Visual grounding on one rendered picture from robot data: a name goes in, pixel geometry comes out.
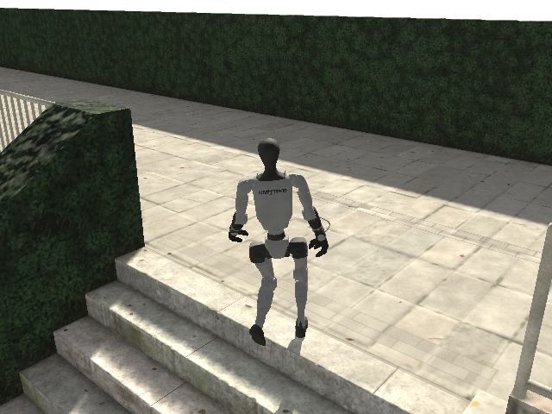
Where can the left robot thigh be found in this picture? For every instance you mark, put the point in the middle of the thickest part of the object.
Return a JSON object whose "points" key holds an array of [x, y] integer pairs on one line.
{"points": [[257, 255]]}

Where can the robot right hand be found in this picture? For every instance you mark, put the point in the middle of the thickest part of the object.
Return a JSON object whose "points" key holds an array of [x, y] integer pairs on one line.
{"points": [[324, 244]]}

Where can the left robot upper arm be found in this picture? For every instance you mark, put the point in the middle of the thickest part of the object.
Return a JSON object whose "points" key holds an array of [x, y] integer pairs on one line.
{"points": [[241, 202]]}

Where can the robot thigh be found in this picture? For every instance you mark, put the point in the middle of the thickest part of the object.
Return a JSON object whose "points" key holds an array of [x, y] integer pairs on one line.
{"points": [[299, 250], [257, 255]]}

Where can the right robot thigh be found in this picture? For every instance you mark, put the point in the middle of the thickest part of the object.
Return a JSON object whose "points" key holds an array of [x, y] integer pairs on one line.
{"points": [[299, 250]]}

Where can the left robot forearm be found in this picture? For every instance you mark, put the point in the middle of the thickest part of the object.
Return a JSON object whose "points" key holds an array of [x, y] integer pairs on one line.
{"points": [[235, 229]]}

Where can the right robot forearm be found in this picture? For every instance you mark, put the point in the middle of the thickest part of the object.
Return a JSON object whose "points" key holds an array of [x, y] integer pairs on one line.
{"points": [[317, 227]]}

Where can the right robot upper arm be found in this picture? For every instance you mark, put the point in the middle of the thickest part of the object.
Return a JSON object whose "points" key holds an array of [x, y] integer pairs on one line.
{"points": [[304, 195]]}

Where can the robot left hand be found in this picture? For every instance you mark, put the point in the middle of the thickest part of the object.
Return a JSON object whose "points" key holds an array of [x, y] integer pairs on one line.
{"points": [[237, 239]]}

